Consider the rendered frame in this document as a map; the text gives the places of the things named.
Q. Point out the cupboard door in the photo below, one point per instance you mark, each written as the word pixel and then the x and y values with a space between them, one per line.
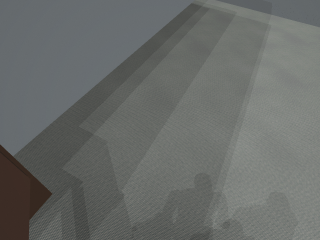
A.
pixel 14 202

